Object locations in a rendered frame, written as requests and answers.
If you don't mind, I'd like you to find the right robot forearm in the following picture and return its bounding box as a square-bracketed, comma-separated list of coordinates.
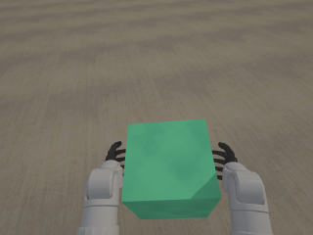
[222, 162, 274, 235]

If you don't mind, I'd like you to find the robot right hand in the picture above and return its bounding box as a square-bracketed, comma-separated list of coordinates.
[211, 142, 238, 180]

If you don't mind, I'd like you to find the left robot forearm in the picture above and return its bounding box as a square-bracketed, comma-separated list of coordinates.
[76, 160, 123, 235]

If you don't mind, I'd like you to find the carton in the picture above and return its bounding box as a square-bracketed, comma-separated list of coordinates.
[121, 118, 221, 219]

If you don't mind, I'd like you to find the robot left hand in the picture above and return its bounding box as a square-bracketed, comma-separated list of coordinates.
[105, 141, 126, 176]

